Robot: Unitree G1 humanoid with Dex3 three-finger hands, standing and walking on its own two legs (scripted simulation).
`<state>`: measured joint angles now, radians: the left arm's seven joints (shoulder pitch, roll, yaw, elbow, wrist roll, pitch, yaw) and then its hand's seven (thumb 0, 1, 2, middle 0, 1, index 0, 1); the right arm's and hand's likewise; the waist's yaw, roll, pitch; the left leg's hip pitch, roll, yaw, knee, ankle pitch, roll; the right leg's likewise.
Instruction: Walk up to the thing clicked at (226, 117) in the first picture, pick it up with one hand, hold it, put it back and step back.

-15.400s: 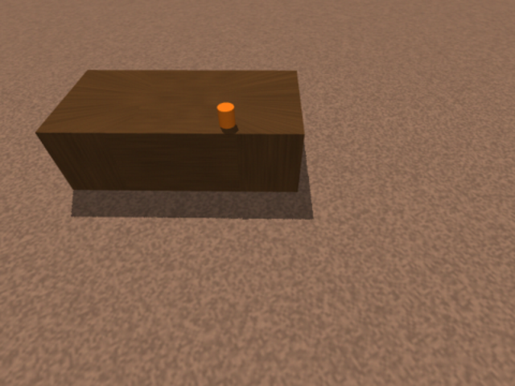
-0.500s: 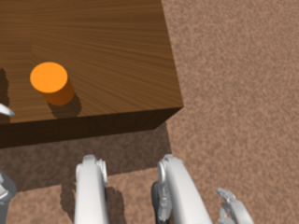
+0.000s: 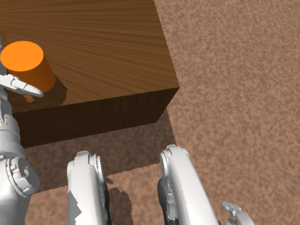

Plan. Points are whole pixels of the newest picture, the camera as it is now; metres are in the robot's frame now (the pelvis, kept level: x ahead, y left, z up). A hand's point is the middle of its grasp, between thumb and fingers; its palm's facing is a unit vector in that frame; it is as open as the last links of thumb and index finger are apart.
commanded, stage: close in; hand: left
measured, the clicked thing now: (31, 69) +0.50 +0.26 +0.00
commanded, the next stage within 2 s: rest palm in 0.04 s
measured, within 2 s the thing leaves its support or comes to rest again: leaves its support in 1.74 s
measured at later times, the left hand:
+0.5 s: hand (31, 64) +0.51 +0.25 +0.01, palm faces +0.23 -0.97 -0.01, open 17.5 cm
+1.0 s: hand (30, 71) +0.50 +0.26 +0.00, palm faces +0.22 -0.98 -0.02, open 14.2 cm
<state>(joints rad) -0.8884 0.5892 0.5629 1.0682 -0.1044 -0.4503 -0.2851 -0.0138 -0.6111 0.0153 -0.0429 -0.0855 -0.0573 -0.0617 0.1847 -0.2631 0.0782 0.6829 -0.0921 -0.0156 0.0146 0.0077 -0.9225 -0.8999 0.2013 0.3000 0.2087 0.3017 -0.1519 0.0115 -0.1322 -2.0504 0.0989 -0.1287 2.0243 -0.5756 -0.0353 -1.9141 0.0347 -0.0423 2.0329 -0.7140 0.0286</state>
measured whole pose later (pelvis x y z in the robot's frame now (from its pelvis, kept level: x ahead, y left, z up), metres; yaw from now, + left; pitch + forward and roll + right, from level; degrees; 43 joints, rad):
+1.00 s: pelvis +0.01 +0.00 +0.00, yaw +0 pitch +34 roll -5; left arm -0.80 0.48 0.48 0.96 -0.10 -0.49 -0.18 -0.01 -0.41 0.27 -0.50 -0.42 -0.51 -0.40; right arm 0.14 -0.26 0.04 0.67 -0.07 0.03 0.02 0.01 -0.94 -0.90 0.20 0.30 0.21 0.30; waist -0.12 -0.01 -0.13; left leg -2.04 0.11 -0.13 2.03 -0.60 -0.04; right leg -1.91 0.04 -0.04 2.04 -0.73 0.02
